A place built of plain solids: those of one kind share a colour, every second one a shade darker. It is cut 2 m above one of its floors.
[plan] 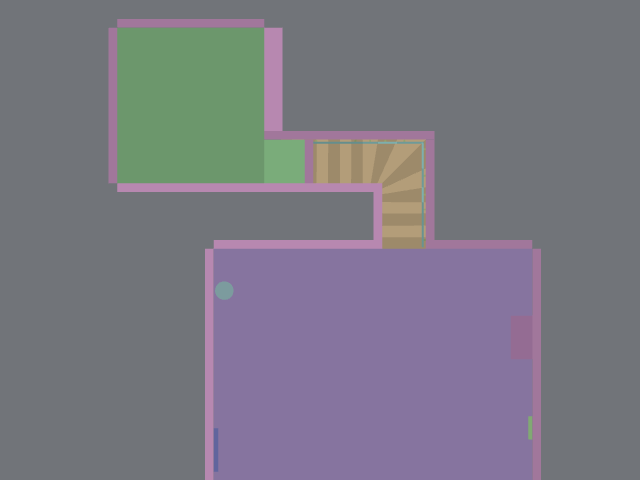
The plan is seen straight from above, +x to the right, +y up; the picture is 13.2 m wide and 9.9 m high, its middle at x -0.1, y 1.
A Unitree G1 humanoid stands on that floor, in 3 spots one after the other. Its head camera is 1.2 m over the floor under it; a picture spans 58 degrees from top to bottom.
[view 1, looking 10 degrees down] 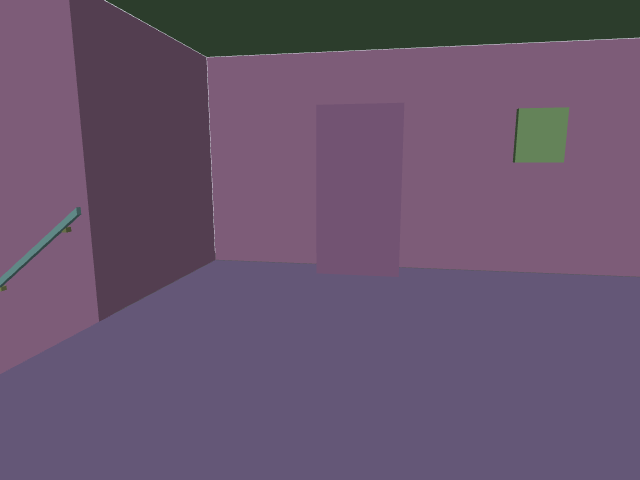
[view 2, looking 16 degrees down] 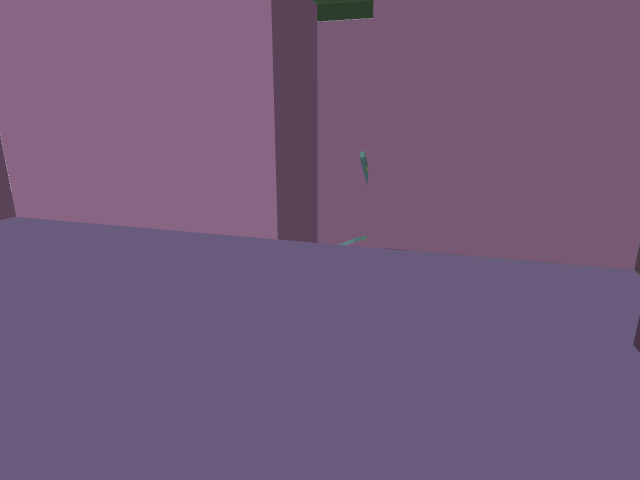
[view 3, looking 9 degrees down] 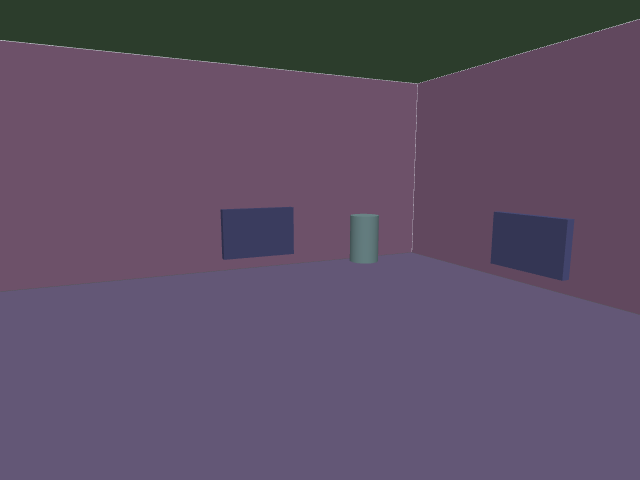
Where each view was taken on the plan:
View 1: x -0.75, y -1.41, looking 10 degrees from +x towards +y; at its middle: lockers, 4.73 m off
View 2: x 2.82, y -3.08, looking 107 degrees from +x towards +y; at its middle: wall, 6.69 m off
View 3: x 1.65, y -0.18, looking -115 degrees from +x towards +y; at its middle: wall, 5.81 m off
